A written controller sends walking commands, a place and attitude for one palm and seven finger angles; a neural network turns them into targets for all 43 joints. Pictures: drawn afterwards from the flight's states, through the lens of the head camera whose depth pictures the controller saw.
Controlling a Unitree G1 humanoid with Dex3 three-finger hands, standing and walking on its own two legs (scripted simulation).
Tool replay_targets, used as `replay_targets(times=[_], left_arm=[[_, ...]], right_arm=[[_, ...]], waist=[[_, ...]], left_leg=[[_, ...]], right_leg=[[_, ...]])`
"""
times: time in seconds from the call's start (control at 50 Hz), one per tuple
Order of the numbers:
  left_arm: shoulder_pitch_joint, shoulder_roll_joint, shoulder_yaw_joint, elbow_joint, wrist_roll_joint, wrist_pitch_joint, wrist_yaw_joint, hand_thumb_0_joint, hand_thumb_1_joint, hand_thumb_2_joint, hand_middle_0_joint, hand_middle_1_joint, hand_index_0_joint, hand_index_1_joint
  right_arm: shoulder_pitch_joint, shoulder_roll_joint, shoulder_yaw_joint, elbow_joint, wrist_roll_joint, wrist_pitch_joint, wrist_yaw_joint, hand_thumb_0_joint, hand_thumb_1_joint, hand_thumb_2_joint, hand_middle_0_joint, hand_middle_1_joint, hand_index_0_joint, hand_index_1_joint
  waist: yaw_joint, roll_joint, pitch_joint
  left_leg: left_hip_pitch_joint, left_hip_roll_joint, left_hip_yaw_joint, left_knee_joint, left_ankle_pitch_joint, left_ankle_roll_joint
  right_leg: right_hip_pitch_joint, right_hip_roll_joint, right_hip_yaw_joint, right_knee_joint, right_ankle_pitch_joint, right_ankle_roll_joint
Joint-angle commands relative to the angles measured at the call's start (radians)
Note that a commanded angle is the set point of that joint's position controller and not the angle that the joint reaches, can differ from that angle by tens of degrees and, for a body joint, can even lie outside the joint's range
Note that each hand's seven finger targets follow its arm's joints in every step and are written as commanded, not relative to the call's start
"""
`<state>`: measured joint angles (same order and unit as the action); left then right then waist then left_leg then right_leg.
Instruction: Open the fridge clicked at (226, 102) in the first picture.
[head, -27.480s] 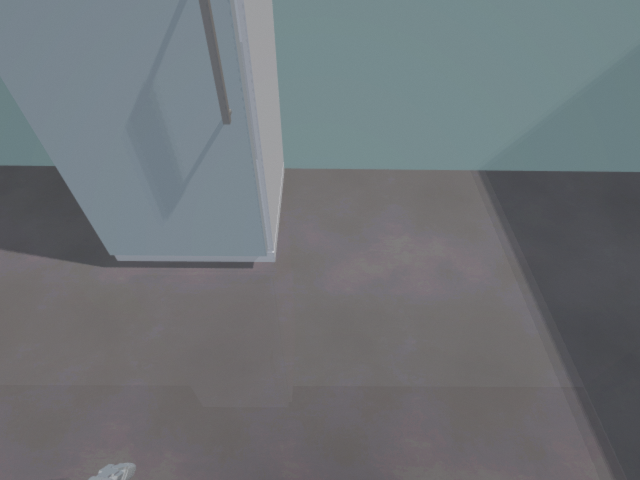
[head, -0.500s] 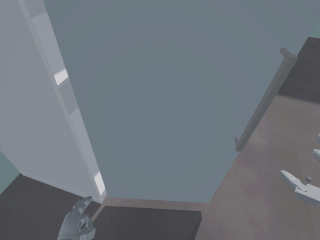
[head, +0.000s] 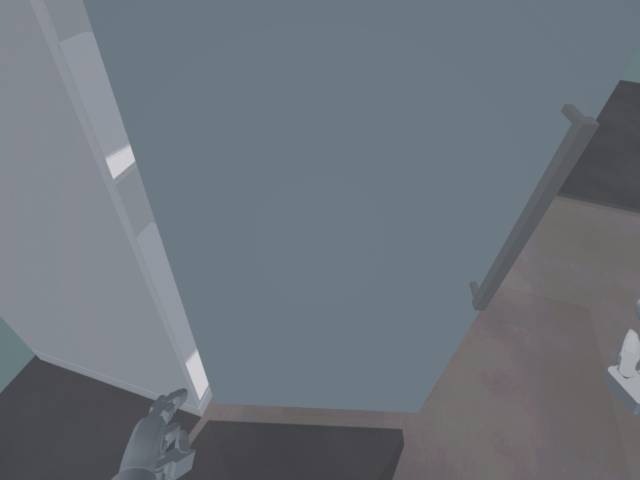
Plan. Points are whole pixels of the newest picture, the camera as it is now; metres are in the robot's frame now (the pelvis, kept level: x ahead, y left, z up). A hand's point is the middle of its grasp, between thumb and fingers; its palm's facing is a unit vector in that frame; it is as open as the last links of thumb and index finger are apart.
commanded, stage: draw the hand back to the body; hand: right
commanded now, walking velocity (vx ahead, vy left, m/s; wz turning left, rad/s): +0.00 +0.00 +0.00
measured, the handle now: (516, 225) +0.44 -0.30 +0.10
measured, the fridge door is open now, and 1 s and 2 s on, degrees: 74 74 74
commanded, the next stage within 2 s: step back with the hand held close in 0.12 s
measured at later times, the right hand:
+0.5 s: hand (627, 383) +0.18 -0.28 +0.15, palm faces +0.38 +0.82 -0.44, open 7.4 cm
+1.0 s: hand out of the picture +0.08 -0.31 +0.15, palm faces +0.50 +0.77 -0.39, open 7.4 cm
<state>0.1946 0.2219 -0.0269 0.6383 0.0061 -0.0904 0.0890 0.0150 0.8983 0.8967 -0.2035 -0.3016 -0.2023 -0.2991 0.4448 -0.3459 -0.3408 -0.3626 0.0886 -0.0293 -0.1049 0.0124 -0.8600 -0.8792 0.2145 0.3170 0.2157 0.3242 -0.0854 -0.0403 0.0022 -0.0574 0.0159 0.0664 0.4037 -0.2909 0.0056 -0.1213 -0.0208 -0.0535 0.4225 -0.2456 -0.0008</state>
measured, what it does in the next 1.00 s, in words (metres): shifts its weight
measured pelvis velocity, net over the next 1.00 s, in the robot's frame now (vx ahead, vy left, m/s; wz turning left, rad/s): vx -0.10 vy -0.04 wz -0.04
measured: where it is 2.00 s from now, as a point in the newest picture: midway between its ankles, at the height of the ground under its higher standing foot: outside the picture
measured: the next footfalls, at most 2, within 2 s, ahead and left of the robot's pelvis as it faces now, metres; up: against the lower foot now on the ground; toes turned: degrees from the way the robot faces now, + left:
left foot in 1.28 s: -0.17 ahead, +0.10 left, +0.00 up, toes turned -6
right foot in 1.62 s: -0.06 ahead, -0.12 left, +0.00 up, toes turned +0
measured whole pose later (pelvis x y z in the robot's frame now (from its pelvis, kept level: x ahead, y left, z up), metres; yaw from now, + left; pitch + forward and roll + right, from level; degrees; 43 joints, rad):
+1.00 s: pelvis -0.10 -0.04 -0.02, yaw -2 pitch -1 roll +3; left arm 0.22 0.21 -0.01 0.60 0.00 -0.09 0.08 0.01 0.90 0.90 -0.21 -0.30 -0.20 -0.30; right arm 0.49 -0.37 -0.41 -0.49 0.03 -0.24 -0.14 0.01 -0.89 -0.89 0.21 0.30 0.22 0.31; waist -0.05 0.00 0.02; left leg -0.32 0.01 0.03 0.53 -0.20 -0.03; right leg -0.44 0.00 -0.02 0.64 -0.26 -0.05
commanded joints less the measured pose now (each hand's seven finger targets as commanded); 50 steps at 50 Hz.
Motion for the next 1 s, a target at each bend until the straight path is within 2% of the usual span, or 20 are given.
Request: replay_targets(times=[0.0, 0.16, 0.2, 0.22, 0.24, 0.26, 0.28, 0.32, 0.36, 0.42, 0.5, 0.58, 0.66, 0.74, 0.78, 0.8, 0.82, 0.86, 0.92, 0.98], left_arm=[[-0.128, 0.108, 0.040, -0.162, -0.001, -0.059, 0.013, 0.000, 0.900, 0.900, -0.200, -0.300, -0.200, -0.300], [-0.127, 0.099, 0.038, -0.160, 0.000, -0.057, 0.010, 0.000, 0.900, 0.900, -0.200, -0.300, -0.200, -0.300], [-0.131, 0.107, 0.043, -0.158, 0.000, -0.058, 0.011, 0.000, 0.900, 0.900, -0.200, -0.300, -0.200, -0.300], [-0.136, 0.102, 0.039, -0.166, -0.001, -0.061, 0.008, 0.000, 0.900, 0.900, -0.200, -0.300, -0.200, -0.300], [-0.140, 0.128, 0.044, -0.194, -0.006, -0.032, 0.004, 0.000, 0.900, 0.900, -0.200, -0.300, -0.200, -0.300], [-0.137, 0.113, 0.045, -0.175, -0.002, -0.013, 0.005, 0.000, 0.900, 0.900, -0.200, -0.300, -0.200, -0.300], [-0.128, 0.110, 0.046, -0.185, -0.002, 0.003, 0.001, 0.000, 0.900, 0.900, -0.200, -0.300, -0.200, -0.300], [-0.123, 0.109, 0.051, -0.197, -0.002, 0.028, 0.001, 0.000, 0.900, 0.900, -0.200, -0.300, -0.200, -0.300], [-0.118, 0.117, 0.058, -0.217, -0.007, 0.049, 0.001, 0.000, 0.900, 0.900, -0.200, -0.300, -0.200, -0.300], [-0.119, 0.122, 0.060, -0.239, -0.012, 0.070, 0.007, 0.000, 0.900, 0.900, -0.200, -0.300, -0.200, -0.300], [-0.117, 0.133, 0.067, -0.259, -0.016, 0.076, 0.014, 0.000, 0.900, 0.900, -0.200, -0.300, -0.200, -0.300], [-0.105, 0.143, 0.070, -0.265, -0.018, 0.064, 0.016, 0.000, 0.900, 0.900, -0.200, -0.300, -0.200, -0.300], [-0.109, 0.155, 0.073, -0.271, -0.021, 0.037, 0.017, 0.000, 0.900, 0.900, -0.200, -0.300, -0.200, -0.300], [-0.099, 0.156, 0.078, -0.261, -0.022, -0.002, 0.016, 0.000, 0.900, 0.900, -0.200, -0.300, -0.200, -0.300], [-0.084, 0.155, 0.079, -0.253, -0.020, -0.019, 0.013, 0.000, 0.900, 0.900, -0.200, -0.300, -0.200, -0.300], [-0.083, 0.159, 0.082, -0.249, -0.018, -0.029, 0.013, 0.000, 0.900, 0.900, -0.200, -0.300, -0.200, -0.300], [-0.081, 0.151, 0.081, -0.248, -0.018, -0.037, 0.012, 0.000, 0.900, 0.900, -0.200, -0.300, -0.200, -0.300], [-0.073, 0.147, 0.082, -0.235, -0.012, -0.052, 0.010, 0.000, 0.900, 0.900, -0.200, -0.300, -0.200, -0.300], [-0.056, 0.125, 0.078, -0.207, -0.004, -0.068, 0.006, 0.000, 0.900, 0.900, -0.200, -0.300, -0.200, -0.300], [-0.044, 0.124, 0.072, -0.176, -0.002, -0.071, 0.004, 0.000, 0.900, 0.900, -0.200, -0.300, -0.200, -0.300]], right_arm=[[-0.087, -0.206, -0.125, -0.199, -0.005, -0.063, -0.017, 0.000, -0.900, -0.900, 0.200, 0.300, 0.200, 0.300], [-0.100, -0.198, -0.121, -0.214, -0.005, -0.071, -0.017, 0.000, -0.900, -0.900, 0.200, 0.300, 0.200, 0.300], [-0.087, -0.210, -0.132, -0.202, -0.005, -0.070, -0.016, 0.000, -0.900, -0.900, 0.200, 0.300, 0.200, 0.300], [-0.146, -0.186, -0.093, -0.261, -0.007, -0.078, -0.014, 0.000, -0.900, -0.900, 0.200, 0.300, 0.200, 0.300], [-0.242, -0.316, -0.214, -0.303, -0.012, -0.120, -0.026, 0.000, -0.900, -0.900, 0.200, 0.300, 0.200, 0.300], [-0.128, -0.237, -0.155, -0.202, -0.014, -0.120, -0.018, 0.000, -0.900, -0.900, 0.200, 0.300, 0.200, 0.300], [-0.079, -0.209, -0.130, -0.188, -0.020, -0.122, -0.014, 0.000, -0.900, -0.900, 0.200, 0.300, 0.200, 0.300], [-0.015, -0.217, -0.148, -0.200, -0.022, -0.136, -0.018, 0.000, -0.900, -0.900, 0.200, 0.300, 0.200, 0.300], [0.019, -0.224, -0.154, -0.246, -0.018, -0.142, -0.023, 0.000, -0.900, -0.900, 0.200, 0.300, 0.200, 0.300], [0.052, -0.245, -0.175, -0.286, -0.013, -0.149, -0.029, 0.000, -0.900, -0.900, 0.200, 0.300, 0.200, 0.300], [0.059, -0.274, -0.201, -0.321, -0.008, -0.160, -0.038, 0.000, -0.900, -0.900, 0.200, 0.300, 0.200, 0.300], [0.063, -0.261, -0.198, -0.317, -0.014, -0.177, -0.043, 0.000, -0.900, -0.900, 0.200, 0.300, 0.200, 0.300], [0.051, -0.242, -0.204, -0.302, -0.032, -0.197, -0.043, 0.000, -0.900, -0.900, 0.200, 0.300, 0.200, 0.300], [0.028, -0.232, -0.212, -0.302, -0.053, -0.223, -0.040, 0.000, -0.900, -0.900, 0.200, 0.300, 0.200, 0.300], [0.018, -0.227, -0.209, -0.321, -0.057, -0.237, -0.039, 0.000, -0.900, -0.900, 0.200, 0.300, 0.200, 0.300], [0.001, -0.246, -0.223, -0.334, -0.062, -0.244, -0.040, 0.000, -0.900, -0.900, 0.200, 0.300, 0.200, 0.300], [-0.008, -0.220, -0.201, -0.337, -0.063, -0.250, -0.039, 0.000, -0.900, -0.900, 0.200, 0.300, 0.200, 0.300], [-0.034, -0.225, -0.201, -0.342, -0.066, -0.262, -0.041, 0.000, -0.900, -0.900, 0.200, 0.300, 0.200, 0.300], [-0.058, -0.230, -0.183, -0.343, -0.056, -0.273, -0.047, 0.000, -0.900, -0.900, 0.200, 0.300, 0.200, 0.300], [-0.085, -0.242, -0.167, -0.336, -0.053, -0.284, -0.064, 0.000, -0.900, -0.900, 0.200, 0.300, 0.200, 0.300]], waist=[[0.009, 0.007, -0.067], [0.012, -0.030, -0.069], [0.010, 0.006, -0.055], [0.016, -0.022, -0.075], [0.051, 0.014, -0.004], [0.058, 0.084, -0.008], [0.057, 0.114, -0.026], [0.058, 0.071, -0.092], [0.062, 0.012, -0.143], [0.062, -0.006, -0.167], [0.061, -0.018, -0.177], [0.063, -0.055, -0.146], [0.059, -0.109, -0.098], [0.060, -0.093, -0.079], [0.065, -0.080, -0.078], [0.065, -0.064, -0.086], [0.069, -0.073, -0.071], [0.070, -0.050, -0.064], [0.080, 0.063, -0.053], [0.093, 0.070, -0.053]], left_leg=[[-0.054, -0.006, -0.025, -0.062, 0.311, -0.002], [-0.047, -0.004, -0.026, -0.063, 0.295, 0.000], [-0.051, -0.007, -0.027, -0.075, 0.295, -0.001], [-0.042, -0.003, -0.029, -0.066, 0.294, -0.001], [-0.139, 0.051, -0.093, -0.133, 0.360, -0.011], [-0.151, 0.081, -0.099, -0.135, 0.391, -0.012], [-0.151, 0.093, -0.096, -0.128, 0.410, -0.016], [-0.110, 0.095, -0.079, -0.087, 0.494, -0.016], [-0.097, 0.083, -0.073, -0.058, 0.496, -0.016], [-0.081, 0.055, -0.055, -0.027, 0.480, -0.016], [-0.077, 0.028, -0.048, -0.002, 0.408, -0.020], [-0.041, 0.000, -0.046, 0.041, 0.277, -0.025], [0.084, -0.022, -0.057, 0.149, 0.196, -0.026], [0.122, -0.030, -0.081, 0.202, 0.125, -0.027], [0.089, -0.031, -0.088, 0.202, 0.119, -0.019], [0.084, -0.035, -0.098, 0.194, 0.087, -0.019], [0.050, -0.030, -0.104, 0.181, 0.066, -0.015], [-0.015, -0.014, -0.131, 0.131, -0.022, -0.002], [-0.236, 0.068, -0.233, -0.047, -0.139, 0.041], [-0.423, 0.109, -0.221, -0.119, -0.200, 0.052]], right_leg=[[0.062, 0.010, 0.025, -0.038, 0.266, -0.037], [0.066, 0.012, 0.025, -0.043, 0.260, -0.034], [0.061, 0.010, 0.025, -0.046, 0.253, -0.036], [0.069, 0.012, 0.026, -0.047, 0.252, -0.036], [-0.002, -0.012, 0.035, 0.017, 0.214, -0.053], [-0.011, -0.006, 0.040, 0.046, 0.199, -0.052], [-0.022, -0.004, 0.037, 0.060, 0.197, -0.049], [-0.024, -0.008, 0.034, 0.056, 0.265, -0.048], [-0.012, -0.017, 0.038, 0.045, 0.335, -0.046], [-0.021, -0.031, 0.056, 0.021, 0.407, -0.044], [-0.050, -0.045, 0.079, -0.010, 0.386, -0.047], [-0.174, -0.072, 0.118, -0.080, 0.195, -0.061], [-0.440, -0.114, 0.181, -0.172, -0.189, -0.098], [-0.593, -0.134, 0.219, -0.182, -0.423, -0.120], [-0.589, -0.128, 0.227, -0.159, -0.432, -0.115], [-0.591, -0.126, 0.229, -0.151, -0.452, -0.114], [-0.579, -0.118, 0.217, -0.136, -0.449, -0.108], [-0.553, -0.098, 0.202, -0.092, -0.454, -0.096], [-0.367, -0.025, 0.139, 0.066, -0.296, -0.051], [-0.175, 0.001, 0.110, 0.162, -0.198, -0.025]])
